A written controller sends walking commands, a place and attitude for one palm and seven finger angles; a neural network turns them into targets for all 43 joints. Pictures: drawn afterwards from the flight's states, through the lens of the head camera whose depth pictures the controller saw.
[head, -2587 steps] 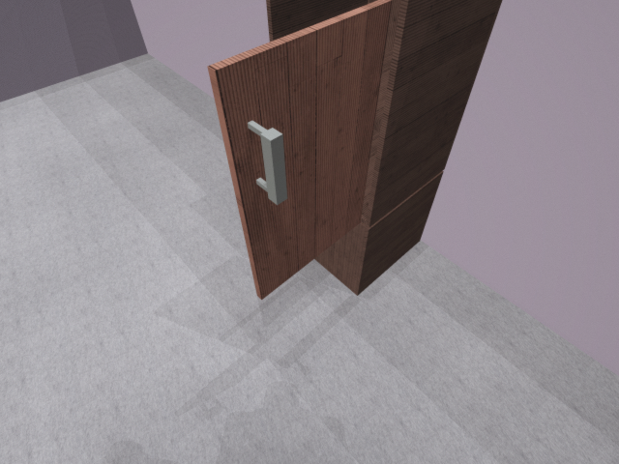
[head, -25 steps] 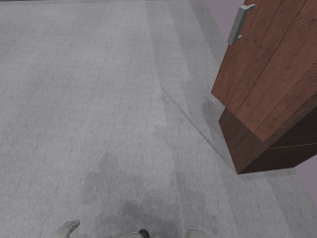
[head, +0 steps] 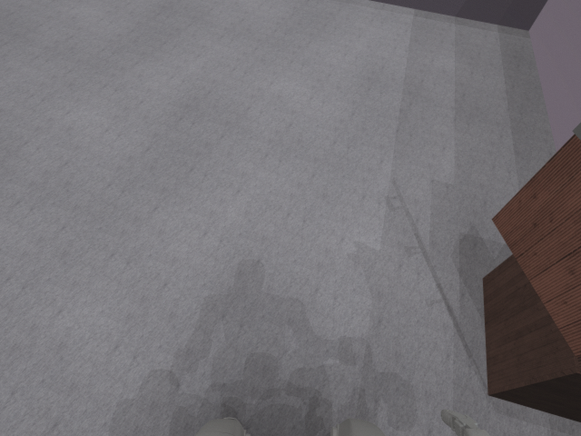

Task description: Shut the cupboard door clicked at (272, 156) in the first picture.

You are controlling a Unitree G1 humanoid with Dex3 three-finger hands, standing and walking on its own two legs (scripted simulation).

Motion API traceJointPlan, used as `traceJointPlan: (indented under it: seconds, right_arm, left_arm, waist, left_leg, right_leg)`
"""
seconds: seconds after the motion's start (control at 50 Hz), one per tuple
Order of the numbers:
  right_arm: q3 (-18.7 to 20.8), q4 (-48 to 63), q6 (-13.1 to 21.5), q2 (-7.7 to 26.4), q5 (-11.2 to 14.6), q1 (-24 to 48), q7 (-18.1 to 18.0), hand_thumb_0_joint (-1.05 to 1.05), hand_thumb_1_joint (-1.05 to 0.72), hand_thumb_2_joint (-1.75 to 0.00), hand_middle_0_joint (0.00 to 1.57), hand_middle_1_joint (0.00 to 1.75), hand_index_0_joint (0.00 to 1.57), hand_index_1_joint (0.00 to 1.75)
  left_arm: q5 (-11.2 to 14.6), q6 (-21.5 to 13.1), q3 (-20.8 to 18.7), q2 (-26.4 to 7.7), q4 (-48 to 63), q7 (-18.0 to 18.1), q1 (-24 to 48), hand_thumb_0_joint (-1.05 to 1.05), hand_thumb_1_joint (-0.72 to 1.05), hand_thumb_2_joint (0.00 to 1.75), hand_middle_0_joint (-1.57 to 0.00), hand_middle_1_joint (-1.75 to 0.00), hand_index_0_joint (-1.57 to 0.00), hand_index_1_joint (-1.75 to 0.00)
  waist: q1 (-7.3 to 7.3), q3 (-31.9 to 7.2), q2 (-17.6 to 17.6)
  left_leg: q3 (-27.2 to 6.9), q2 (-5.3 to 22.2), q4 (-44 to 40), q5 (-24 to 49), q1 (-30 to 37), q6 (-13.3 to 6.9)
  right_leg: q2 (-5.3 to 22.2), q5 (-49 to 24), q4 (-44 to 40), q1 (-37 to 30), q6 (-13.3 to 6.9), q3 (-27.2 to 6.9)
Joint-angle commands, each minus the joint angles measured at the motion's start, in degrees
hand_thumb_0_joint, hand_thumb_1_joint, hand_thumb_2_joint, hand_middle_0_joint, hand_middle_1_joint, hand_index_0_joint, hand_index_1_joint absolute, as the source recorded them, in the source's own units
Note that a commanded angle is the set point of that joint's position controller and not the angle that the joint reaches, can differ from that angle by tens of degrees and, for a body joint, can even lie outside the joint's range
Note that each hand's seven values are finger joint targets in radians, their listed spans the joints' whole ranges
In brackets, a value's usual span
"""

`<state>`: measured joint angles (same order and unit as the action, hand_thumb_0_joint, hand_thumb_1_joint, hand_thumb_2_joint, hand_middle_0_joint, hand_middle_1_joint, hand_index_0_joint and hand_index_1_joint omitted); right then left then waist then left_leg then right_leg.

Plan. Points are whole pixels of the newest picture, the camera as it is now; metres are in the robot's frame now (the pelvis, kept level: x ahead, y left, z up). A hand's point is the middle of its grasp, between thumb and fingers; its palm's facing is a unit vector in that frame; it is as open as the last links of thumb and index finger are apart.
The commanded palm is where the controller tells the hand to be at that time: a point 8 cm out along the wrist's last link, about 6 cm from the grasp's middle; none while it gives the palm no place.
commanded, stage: walk to a spot facing it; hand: left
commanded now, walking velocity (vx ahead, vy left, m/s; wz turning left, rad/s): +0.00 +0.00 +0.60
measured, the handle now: out of the picture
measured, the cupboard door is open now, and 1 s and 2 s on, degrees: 27 27 27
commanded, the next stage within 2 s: turn to face it in 0.94 s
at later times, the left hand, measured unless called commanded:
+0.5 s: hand out of the picture +0.02 +0.19 -0.15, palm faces +0.38 -0.90 -0.21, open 7.4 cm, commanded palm none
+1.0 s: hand (80, 328) +0.26 +0.35 -0.13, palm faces +0.50 -0.84 -0.19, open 7.4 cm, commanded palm none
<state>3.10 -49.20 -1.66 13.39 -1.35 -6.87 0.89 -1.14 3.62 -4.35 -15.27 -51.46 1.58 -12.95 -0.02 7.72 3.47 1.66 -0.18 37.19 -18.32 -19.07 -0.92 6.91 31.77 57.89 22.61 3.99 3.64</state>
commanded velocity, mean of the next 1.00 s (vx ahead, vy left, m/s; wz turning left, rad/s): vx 0.27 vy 0.00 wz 0.54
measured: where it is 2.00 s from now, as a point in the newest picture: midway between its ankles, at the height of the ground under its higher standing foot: (230, 342)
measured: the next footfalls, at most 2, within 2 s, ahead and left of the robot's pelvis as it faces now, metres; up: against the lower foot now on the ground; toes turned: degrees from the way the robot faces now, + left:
right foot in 0.22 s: +0.09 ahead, -0.14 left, +0.00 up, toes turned +5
left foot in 0.58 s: +0.15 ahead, +0.17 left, +0.00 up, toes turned +31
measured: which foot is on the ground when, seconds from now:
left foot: down 0.00-0.20, up 0.22-0.56, down 0.58-1.00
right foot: up 0.00-0.20, down 0.22-0.58, up 0.60-1.00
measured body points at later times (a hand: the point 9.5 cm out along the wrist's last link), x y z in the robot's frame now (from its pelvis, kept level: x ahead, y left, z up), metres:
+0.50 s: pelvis +0.07 +0.01 +0.02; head +0.12 +0.03 +0.47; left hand +0.00 +0.24 -0.13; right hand +0.24 -0.21 -0.12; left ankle +0.08 +0.14 -0.68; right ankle +0.05 -0.14 -0.72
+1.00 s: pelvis +0.23 +0.11 +0.02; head +0.26 +0.14 +0.47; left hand +0.24 +0.40 -0.11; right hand +0.33 -0.10 -0.13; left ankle +0.12 +0.15 -0.72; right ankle +0.41 +0.05 -0.68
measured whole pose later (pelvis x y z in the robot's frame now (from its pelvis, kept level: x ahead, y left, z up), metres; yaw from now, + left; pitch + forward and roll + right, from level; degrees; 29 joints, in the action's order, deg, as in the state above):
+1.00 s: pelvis +0.23 +0.11 +0.02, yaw +33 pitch +1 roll +0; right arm 2.0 -57.4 2.2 9.0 -1.3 -21.0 -0.1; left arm -1.4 0.0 -4.1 -12.5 -49.3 -1.6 -4.6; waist -3.6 3.9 1.4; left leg -1.6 -3.5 20.0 -17.1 -3.4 -3.4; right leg 4.9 8.4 42.1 32.4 3.8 1.0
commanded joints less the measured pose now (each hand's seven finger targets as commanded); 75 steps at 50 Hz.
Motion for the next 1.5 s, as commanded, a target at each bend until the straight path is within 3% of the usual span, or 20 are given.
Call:
traceJointPlan:
  seconds: [0.0, 0.14, 0.16, 0.18, 0.22, 0.3, 0.46, 0.52, 0.54, 0.56, 0.58, 0.68, 0.94, 1.02, 1.04, 1.08, 1.2, 1.36, 1.42, 1.48]
  right_arm:
    - [2.82, 2.83, 0.25, 12.17, -0.61, -4.04, -1.75, 0.00, -0.90, -0.90, 0.20, 0.30, 0.20, 0.30]
    - [3.05, 4.00, -0.45, 11.78, -0.40, 0.18, -1.02, 0.00, -0.90, -0.90, 0.20, 0.30, 0.20, 0.30]
    - [2.88, 4.55, -0.45, 9.68, -0.10, 1.25, -0.89, 0.00, -0.90, -0.90, 0.20, 0.30, 0.20, 0.30]
    - [1.92, 5.96, -0.18, 5.01, 0.52, 0.82, -0.54, 0.00, -0.90, -0.90, 0.20, 0.30, 0.20, 0.30]
    - [2.54, 6.71, -0.11, 6.54, -0.58, 1.62, 0.19, 0.00, -0.90, -0.90, 0.20, 0.30, 0.20, 0.30]
    - [2.06, 3.34, 0.06, 4.30, -0.42, -0.43, 1.92, 0.00, -0.90, -0.90, 0.20, 0.30, 0.20, 0.30]
    - [0.40, 4.67, 1.45, 1.25, 0.15, 5.18, 2.85, 0.00, -0.90, -0.90, 0.20, 0.30, 0.20, 0.30]
    - [1.15, 2.38, 2.39, 4.03, -0.35, -3.94, 2.20, 0.00, -0.90, -0.90, 0.20, 0.30, 0.20, 0.30]
    - [2.49, 0.27, 2.64, 8.57, -0.55, -12.15, 1.70, 0.00, -0.90, -0.90, 0.20, 0.30, 0.20, 0.30]
    - [4.80, -0.92, 2.93, 17.62, -1.13, -19.73, 0.88, 0.00, -0.90, -0.90, 0.20, 0.30, 0.20, 0.30]
    - [4.86, -2.75, 2.57, 18.92, -0.28, -23.52, 0.07, 0.00, -0.90, -0.90, 0.20, 0.30, 0.20, 0.30]
    - [1.56, 0.40, 4.50, 8.76, -0.39, -9.20, -1.51, 0.00, -0.90, -0.90, 0.20, 0.30, 0.20, 0.30]
    - [1.63, -5.09, 4.99, 6.70, 0.00, -15.67, -1.64, 0.00, -0.90, -0.90, 0.20, 0.30, 0.20, 0.30]
    - [1.62, -5.68, 4.40, 6.77, 0.32, -13.41, -2.03, 0.00, -0.90, -0.90, 0.20, 0.30, 0.20, 0.30]
    - [1.50, -5.94, 4.69, 5.60, 0.81, -13.59, -1.82, 0.00, -0.90, -0.90, 0.20, 0.30, 0.20, 0.30]
    - [0.98, -5.45, 4.73, 1.84, 1.43, -20.57, -2.10, 0.00, -0.90, -0.90, 0.20, 0.30, 0.20, 0.30]
    - [-0.97, -7.39, 2.34, -2.40, 0.15, -16.36, -1.79, 0.00, -0.90, -0.90, 0.20, 0.30, 0.20, 0.30]
    - [-0.29, -5.08, 2.28, 0.94, 0.69, -11.87, -2.74, 0.00, -0.90, -0.90, 0.20, 0.30, 0.20, 0.30]
    - [1.40, -3.10, 2.36, 10.22, -0.49, -12.46, -3.63, 0.00, -0.90, -0.90, 0.20, 0.30, 0.20, 0.30]
    - [0.82, -1.35, 2.28, 8.23, -0.63, -6.88, -3.87, 0.00, -0.90, -0.90, 0.20, 0.30, 0.20, 0.30]
  left_arm:
    - [0.03, -1.87, -1.05, -4.25, 7.39, -0.55, 3.30, 0.00, 0.90, 0.90, -0.20, -0.30, -0.20, -0.30]
    - [-0.45, -3.12, -1.24, -4.26, 4.82, -1.79, -6.20, 0.00, 0.90, 0.90, -0.20, -0.30, -0.20, -0.30]
    - [-0.91, -3.69, -1.98, -6.30, 3.73, -1.64, -9.57, 0.00, 0.90, 0.90, -0.20, -0.30, -0.20, -0.30]
    - [-1.92, -4.30, -2.97, -11.14, 3.95, -0.91, -12.59, 0.00, 0.90, 0.90, -0.20, -0.30, -0.20, -0.30]
    - [-0.61, -4.70, -2.72, -12.06, 5.52, -0.46, -7.55, 0.00, 0.90, 0.90, -0.20, -0.30, -0.20, -0.30]
    - [-0.66, -6.77, -1.32, -5.25, 4.94, -0.39, -1.38, 0.00, 0.90, 0.90, -0.20, -0.30, -0.20, -0.30]
    - [-0.91, -7.06, -2.33, -7.87, -0.46, -0.60, -10.35, 0.00, 0.90, 0.90, -0.20, -0.30, -0.20, -0.30]
    - [-0.30, -6.77, -2.89, -9.54, -0.04, -1.01, -8.05, 0.00, 0.90, 0.90, -0.20, -0.30, -0.20, -0.30]
    - [-0.17, -6.70, -2.58, -7.79, 0.44, -1.41, -7.63, 0.00, 0.90, 0.90, -0.20, -0.30, -0.20, -0.30]
    - [0.43, -6.31, -1.71, -3.83, 4.15, -2.44, -5.90, 0.00, 0.90, 0.90, -0.20, -0.30, -0.20, -0.30]
    - [-0.19, -5.97, -1.16, -4.77, 7.77, -2.10, 1.82, 0.00, 0.90, 0.90, -0.20, -0.30, -0.20, -0.30]
    - [-0.99, -5.10, -1.68, -2.42, 3.29, -2.91, -0.55, 0.00, 0.90, 0.90, -0.20, -0.30, -0.20, -0.30]
    - [-0.19, -5.36, -0.45, -1.67, 7.82, -2.99, 11.57, 0.00, 0.90, 0.90, -0.20, -0.30, -0.20, -0.30]
    - [-0.02, -6.07, -0.89, -2.47, 5.51, -2.41, 2.11, 0.00, 0.90, 0.90, -0.20, -0.30, -0.20, -0.30]
    - [-0.32, -6.72, -1.33, -4.36, 3.05, -1.94, -5.71, 0.00, 0.90, 0.90, -0.20, -0.30, -0.20, -0.30]
    - [-0.54, -7.01, -2.04, -10.40, -0.31, -1.01, -14.73, 0.00, 0.90, 0.90, -0.20, -0.30, -0.20, -0.30]
    - [-0.32, -6.51, 0.34, -1.04, 0.16, -0.09, 0.43, 0.00, 0.90, 0.90, -0.20, -0.30, -0.20, -0.30]
    - [0.34, -3.97, -1.64, -3.42, -1.06, -0.54, 0.00, 0.00, 0.90, 0.90, -0.20, -0.30, -0.20, -0.30]
    - [0.89, -3.17, -0.92, 0.66, 1.28, -1.52, -0.61, 0.00, 0.90, 0.90, -0.20, -0.30, -0.20, -0.30]
    - [0.15, -1.91, -1.77, -1.04, 0.64, -2.29, 0.07, 0.00, 0.90, 0.90, -0.20, -0.30, -0.20, -0.30]
  waist:
    - [-2.35, -9.74, -13.58]
    - [2.09, -9.75, -11.24]
    - [4.09, -8.72, -5.14]
    - [6.06, -7.77, 11.62]
    - [2.54, -4.41, 10.36]
    - [-1.04, -3.88, 5.27]
    - [3.07, -5.41, 7.60]
    - [-2.29, -9.98, 4.13]
    - [-6.34, -15.06, -3.83]
    - [-9.85, -18.53, -22.57]
    - [-11.74, -17.85, -16.56]
    - [-2.38, -6.81, -10.53]
    - [-3.00, -3.85, -9.24]
    - [1.95, -6.67, -8.33]
    - [5.05, -10.13, -4.24]
    - [4.71, -20.00, 10.42]
    - [-2.36, -10.14, 4.07]
    - [-2.74, -10.83, 3.31]
    - [-3.36, -9.04, -16.32]
    - [-0.80, -7.34, -12.19]
  left_leg:
    - [-17.15, 14.16, -14.33, 27.73, 10.27, -8.91]
    - [-18.77, 7.95, -13.82, -10.41, -4.92, -5.75]
    - [-15.50, 3.25, -6.71, -17.19, -14.12, -3.50]
    - [-6.80, -4.36, 11.42, -20.84, -26.39, 0.26]
    - [-8.33, -0.60, 35.39, -12.38, -25.24, 1.09]
    - [-3.59, 3.68, 32.18, 0.13, -20.08, 2.81]
    - [4.98, 2.40, 4.28, -2.53, -12.77, 0.46]
    - [9.24, -2.31, -5.77, 1.36, 6.87, -1.42]
    - [2.64, 1.64, -10.11, 2.18, 22.21, -3.13]
    - [-28.20, 20.86, -15.06, 4.72, 34.50, -11.34]
    - [-35.01, 25.43, -19.86, 4.62, 32.78, -15.30]
    - [-18.62, 14.58, -23.92, -0.62, 9.36, -9.59]
    - [-13.86, 11.23, -20.97, 25.87, 15.48, -10.01]
    - [-13.11, 9.03, -10.47, 32.05, 9.42, -6.80]
    - [-10.36, 6.27, -1.03, 30.29, 4.55, -4.89]
    - [-2.74, -5.46, 29.37, -18.28, -9.06, -0.70]
    - [-0.72, 3.86, 16.00, -6.77, -1.83, 2.10]
    - [0.44, 1.93, -9.12, 6.09, 11.57, 3.43]
    - [-19.87, 25.18, -20.96, 10.56, 14.20, -8.40]
    - [-11.79, 23.03, -19.02, 26.70, 13.20, -9.57]
  right_leg:
    - [-1.43, -3.92, 3.10, 8.28, 0.14, -3.18]
    - [-7.25, -11.68, -24.26, -13.78, -0.64, 1.55]
    - [-3.88, -7.34, -31.92, -21.89, -1.51, -2.36]
    - [11.57, 10.35, -44.44, -26.87, -6.79, -23.15]
    - [21.01, 18.91, -52.63, -13.10, -12.89, -36.22]
    - [12.12, -12.47, -46.52, -13.35, -9.39, -7.71]
    - [14.65, -38.32, -38.83, -25.24, -8.62, 4.60]
    - [12.63, -43.28, -25.10, -18.03, -6.15, 10.42]
    - [10.52, -35.05, -10.02, -8.46, -3.80, 11.97]
    - [0.55, 1.95, 9.47, 14.20, 0.03, 10.68]
    - [0.14, 3.90, 15.82, 20.92, -1.30, 0.93]
    - [2.32, -13.36, 9.28, 14.69, -1.12, -3.38]
    - [-2.96, -23.32, -17.12, 10.69, -0.69, -1.64]
    - [-6.12, -25.42, -27.52, -9.56, -2.62, 0.11]
    - [-3.59, -30.27, -30.81, -21.60, -4.12, -2.71]
    - [20.69, -45.24, -37.67, -34.20, -16.41, -29.73]
    - [7.54, -49.96, -39.65, -8.98, -14.86, -10.46]
    - [2.65, -34.65, -35.12, -3.97, -10.95, -16.72]
    - [-9.53, -0.60, -14.64, 7.38, -3.68, -3.86]
    - [-5.66, -1.51, 1.53, 9.28, -2.37, -4.33]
